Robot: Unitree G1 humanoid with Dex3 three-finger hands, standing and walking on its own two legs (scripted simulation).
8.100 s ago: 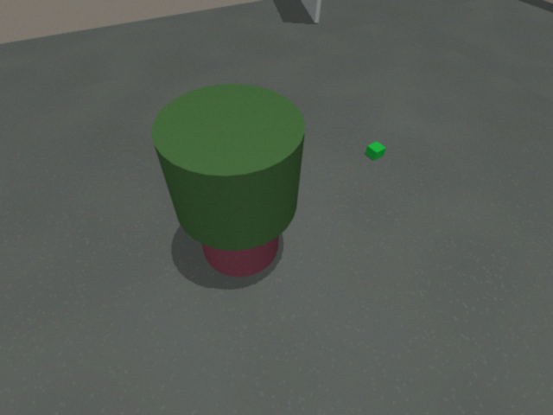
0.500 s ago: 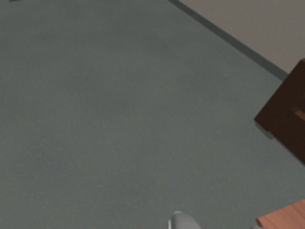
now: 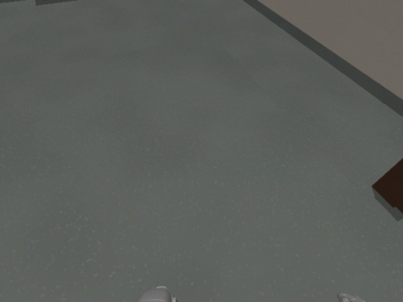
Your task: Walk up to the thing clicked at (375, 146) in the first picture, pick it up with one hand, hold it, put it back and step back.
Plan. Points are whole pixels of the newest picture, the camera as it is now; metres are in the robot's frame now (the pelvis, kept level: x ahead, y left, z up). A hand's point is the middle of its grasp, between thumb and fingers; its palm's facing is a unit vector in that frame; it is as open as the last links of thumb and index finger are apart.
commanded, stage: walk up
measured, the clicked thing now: out of the picture +0.26 +1.44 -0.72
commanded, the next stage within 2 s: stand in 0.84 s
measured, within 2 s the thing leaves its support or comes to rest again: neither
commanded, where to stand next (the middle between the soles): +0.09 -0.02 m, yaw +0 degrees
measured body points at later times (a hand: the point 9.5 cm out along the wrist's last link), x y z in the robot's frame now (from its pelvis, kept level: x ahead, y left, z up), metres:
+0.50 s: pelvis +0.05 +0.00 +0.02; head +0.07 +0.00 +0.47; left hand +0.14 +0.31 -0.11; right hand +0.14 -0.30 -0.11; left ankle +0.10 +0.12 -0.72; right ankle +0.04 -0.13 -0.72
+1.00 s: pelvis +0.06 +0.00 +0.03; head +0.06 +0.01 +0.48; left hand +0.16 +0.30 -0.11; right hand +0.11 -0.31 -0.10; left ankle +0.10 +0.12 -0.72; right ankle +0.04 -0.13 -0.72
